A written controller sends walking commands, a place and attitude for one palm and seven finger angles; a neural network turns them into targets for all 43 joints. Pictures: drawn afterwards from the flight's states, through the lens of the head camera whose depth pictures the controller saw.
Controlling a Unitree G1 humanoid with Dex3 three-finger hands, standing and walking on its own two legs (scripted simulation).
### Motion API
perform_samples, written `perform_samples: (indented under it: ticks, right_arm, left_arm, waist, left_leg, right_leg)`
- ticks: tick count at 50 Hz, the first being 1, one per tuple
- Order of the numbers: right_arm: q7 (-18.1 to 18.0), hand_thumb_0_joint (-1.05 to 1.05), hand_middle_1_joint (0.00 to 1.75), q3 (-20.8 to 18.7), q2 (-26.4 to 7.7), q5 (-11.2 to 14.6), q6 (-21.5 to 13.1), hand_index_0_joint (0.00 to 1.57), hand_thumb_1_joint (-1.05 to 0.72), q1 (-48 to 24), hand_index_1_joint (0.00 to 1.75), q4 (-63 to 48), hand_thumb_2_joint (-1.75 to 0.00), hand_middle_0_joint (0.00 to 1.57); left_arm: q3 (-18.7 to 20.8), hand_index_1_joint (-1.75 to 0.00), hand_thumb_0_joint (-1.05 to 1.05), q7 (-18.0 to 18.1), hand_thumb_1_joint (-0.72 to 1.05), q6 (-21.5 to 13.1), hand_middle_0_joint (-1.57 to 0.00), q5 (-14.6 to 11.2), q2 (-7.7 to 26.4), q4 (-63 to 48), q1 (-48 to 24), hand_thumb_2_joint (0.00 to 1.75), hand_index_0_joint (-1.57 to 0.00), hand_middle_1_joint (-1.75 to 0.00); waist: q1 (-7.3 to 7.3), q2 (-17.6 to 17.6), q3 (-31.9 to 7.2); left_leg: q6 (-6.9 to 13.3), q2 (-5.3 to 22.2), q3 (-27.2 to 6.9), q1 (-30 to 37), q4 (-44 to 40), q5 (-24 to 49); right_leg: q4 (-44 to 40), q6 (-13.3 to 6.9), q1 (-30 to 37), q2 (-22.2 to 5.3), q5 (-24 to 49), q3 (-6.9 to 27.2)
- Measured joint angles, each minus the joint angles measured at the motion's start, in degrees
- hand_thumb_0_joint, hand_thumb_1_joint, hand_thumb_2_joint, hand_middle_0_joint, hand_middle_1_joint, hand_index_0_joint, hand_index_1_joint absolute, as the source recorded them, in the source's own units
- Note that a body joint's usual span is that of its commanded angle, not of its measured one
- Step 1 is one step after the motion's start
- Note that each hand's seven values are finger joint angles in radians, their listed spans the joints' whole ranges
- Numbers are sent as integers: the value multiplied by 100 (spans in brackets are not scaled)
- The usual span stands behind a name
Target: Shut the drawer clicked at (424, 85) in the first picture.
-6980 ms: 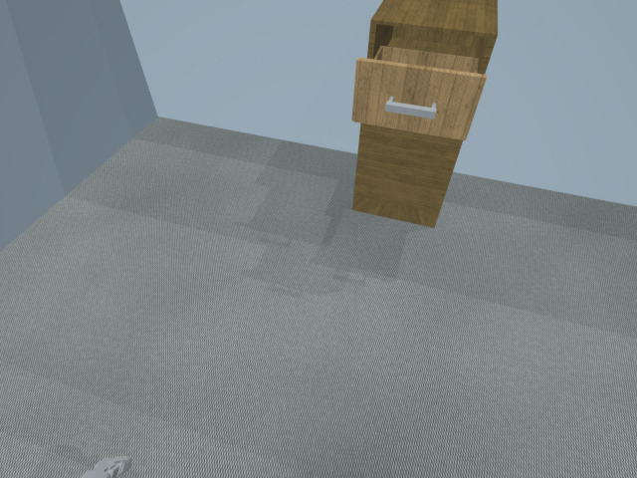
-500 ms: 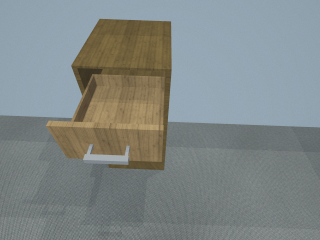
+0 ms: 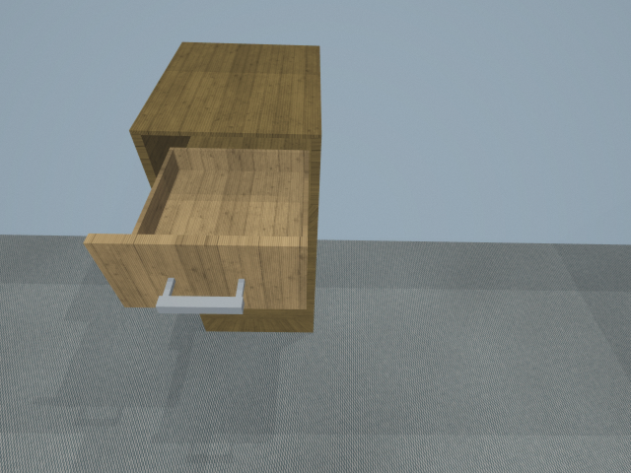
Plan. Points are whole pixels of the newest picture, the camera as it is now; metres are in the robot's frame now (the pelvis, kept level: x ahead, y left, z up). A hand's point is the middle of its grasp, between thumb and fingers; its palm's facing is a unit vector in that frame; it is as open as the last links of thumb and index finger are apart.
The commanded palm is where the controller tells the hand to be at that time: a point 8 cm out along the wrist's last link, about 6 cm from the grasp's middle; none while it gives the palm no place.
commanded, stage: look again from close up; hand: left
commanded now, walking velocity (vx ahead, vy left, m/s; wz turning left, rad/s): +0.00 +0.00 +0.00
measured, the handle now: (203, 294) +0.39 +0.20 -0.05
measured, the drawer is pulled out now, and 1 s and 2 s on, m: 0.29 0.29 0.29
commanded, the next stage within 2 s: shuffle to correct the standing spot in 0.56 s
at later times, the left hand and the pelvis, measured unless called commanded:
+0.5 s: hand out of the picture +0.03 +0.21 -0.18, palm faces +0.04 -0.98 -0.22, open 7.4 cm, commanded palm none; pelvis +0.02 +0.04 -0.01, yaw +0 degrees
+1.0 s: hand out of the picture +0.03 +0.18 -0.18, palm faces +0.02 -0.98 -0.19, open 7.4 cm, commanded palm none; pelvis +0.07 +0.02 -0.01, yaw +0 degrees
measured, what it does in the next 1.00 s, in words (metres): shifts its weight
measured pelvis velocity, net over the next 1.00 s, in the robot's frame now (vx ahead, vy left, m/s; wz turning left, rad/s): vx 0.07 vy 0.02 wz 0.00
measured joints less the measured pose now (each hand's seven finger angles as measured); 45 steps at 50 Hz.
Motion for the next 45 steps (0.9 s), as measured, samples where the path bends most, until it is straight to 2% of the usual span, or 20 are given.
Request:
perform_samples:
  ticks: [4,6,9,12,21,27,38,45]
  right_arm:
    - [-11,1,30,5,58,5,-30,20,-91,73,30,17,-90,19]
    - [41,1,30,29,13,2,-26,20,-91,60,30,-94,-90,19]
    - [101,1,30,27,-67,-36,-23,20,-91,23,30,-324,-90,19]
    - [108,1,30,42,-81,-50,-100,20,-91,47,30,-481,-90,19]
    - [63,2,30,129,-192,-50,-151,20,-93,-57,30,-551,-90,19]
    - [73,2,30,134,-270,-27,-193,20,-93,-218,30,-557,-90,19]
    - [51,1,30,142,-253,-12,-201,20,-91,-414,30,-414,-90,19]
    - [59,1,30,70,-181,-36,-156,20,-91,-284,30,-380,-90,19]
  left_arm:
    - [7,-30,1,12,91,-15,-20,-1,-2,6,22,90,-20,-30]
    - [-55,-30,1,72,91,-108,-20,38,-34,-40,32,90,-20,-30]
    - [-78,-30,1,53,91,-173,-20,58,-34,-148,102,90,-20,-30]
    - [-52,-30,1,56,91,-131,-20,51,45,-204,111,90,-20,-30]
    - [-30,-30,1,50,91,-113,-20,45,193,-485,-54,90,-20,-30]
    - [-50,-30,1,36,91,-91,-20,41,216,-490,-67,90,-20,-30]
    - [-86,-30,1,1,91,-55,-20,44,179,-279,36,90,-20,-30]
    - [-51,-30,1,-78,91,-15,-20,122,185,-198,208,90,-20,-30]
  waist:
    - [-7,10,-9]
    - [-13,143,18]
    - [-94,291,18]
    - [-145,276,-97]
    - [10,250,-217]
    - [23,139,-94]
    - [62,-43,17]
    - [46,-79,-94]
  left_leg:
    - [21,-24,6,-13,2,-8]
    - [10,38,-54,-259,386,-192]
    - [81,35,-134,-476,810,-389]
    - [164,-71,-115,-504,948,-513]
    - [327,-317,-7,-280,705,-501]
    - [353,-370,42,-158,474,-426]
    - [336,-346,55,20,405,-520]
    - [293,-358,77,86,498,-740]
  right_leg:
    - [16,21,-19,-25,-13,6]
    - [71,33,-101,31,-18,-35]
    - [319,57,-227,42,-148,-64]
    - [592,116,-310,-71,-339,-49]
    - [639,276,-225,-312,-451,56]
    - [501,330,-159,-358,-411,106]
    - [386,325,28,-329,-467,122]
    - [707,198,-20,-342,-808,149]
